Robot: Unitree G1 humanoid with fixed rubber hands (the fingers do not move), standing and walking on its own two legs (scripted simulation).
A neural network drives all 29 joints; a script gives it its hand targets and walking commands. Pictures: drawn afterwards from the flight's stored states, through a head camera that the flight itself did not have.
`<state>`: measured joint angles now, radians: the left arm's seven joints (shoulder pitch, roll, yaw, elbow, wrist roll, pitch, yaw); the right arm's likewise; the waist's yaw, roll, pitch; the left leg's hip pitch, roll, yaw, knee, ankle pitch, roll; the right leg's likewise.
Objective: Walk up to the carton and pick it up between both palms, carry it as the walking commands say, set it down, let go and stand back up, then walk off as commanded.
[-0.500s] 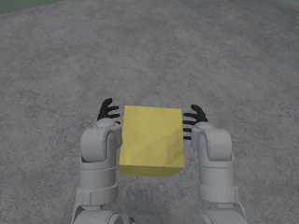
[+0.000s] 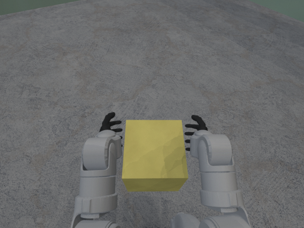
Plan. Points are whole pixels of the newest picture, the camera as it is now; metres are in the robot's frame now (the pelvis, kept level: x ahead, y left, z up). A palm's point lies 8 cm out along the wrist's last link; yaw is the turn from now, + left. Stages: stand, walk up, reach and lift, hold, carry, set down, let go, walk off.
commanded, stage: carry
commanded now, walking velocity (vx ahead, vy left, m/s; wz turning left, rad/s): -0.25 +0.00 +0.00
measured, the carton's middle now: (153, 157) +0.31 +0.01 -0.04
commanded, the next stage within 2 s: none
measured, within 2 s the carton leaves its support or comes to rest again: neither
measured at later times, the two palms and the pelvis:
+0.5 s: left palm (113, 220) +0.13 +0.09 +0.09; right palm out of the picture +0.10 -0.14 +0.09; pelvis -0.20 +0.00 +0.00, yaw -1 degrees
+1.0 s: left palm out of the picture -0.09 +0.09 +0.09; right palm out of the picture -0.12 -0.14 +0.07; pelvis -0.41 +0.00 +0.00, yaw -1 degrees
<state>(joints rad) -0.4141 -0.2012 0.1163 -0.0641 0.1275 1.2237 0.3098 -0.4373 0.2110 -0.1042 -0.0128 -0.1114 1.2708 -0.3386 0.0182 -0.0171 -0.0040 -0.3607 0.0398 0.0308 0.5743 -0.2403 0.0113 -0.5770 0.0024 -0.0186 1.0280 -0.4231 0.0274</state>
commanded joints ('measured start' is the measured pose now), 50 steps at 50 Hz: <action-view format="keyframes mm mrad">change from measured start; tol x32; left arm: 1 -578 -1120 -628 -52 -481 -14 -406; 50 -461 -1077 -508 -25 -395 -8 -410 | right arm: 1 -601 1036 481 -151 401 -74 434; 50 -667 1074 629 -230 480 -70 401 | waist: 1 -18 188 -389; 8 -22 207 -460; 11 1 -289 -393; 26 1 -139 -438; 28 -15 336 -387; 50 -11 -159 -379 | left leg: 1 236 220 -125 -138 457 104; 9 186 190 -158 -98 338 41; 12 -215 3 19 344 -339 -52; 16 -239 -25 -22 651 -210 -81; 23 -93 -55 8 160 -259 -68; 30 120 345 -308 -204 531 166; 42 204 192 -174 -109 362 45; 45 -199 3 25 281 -311 -54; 50 -242 -33 -21 614 -219 -91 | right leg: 1 20 -9 7 91 -48 13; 10 484 -140 129 -685 163 -34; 13 392 -424 314 -628 823 -242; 25 495 -255 178 -541 632 -132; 29 100 -5 -16 -82 -135 9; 33 35 1 24 172 -38 -1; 39 159 31 -28 -310 -98 -4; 46 396 -438 325 -620 860 -258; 50 468 -253 115 -572 753 -160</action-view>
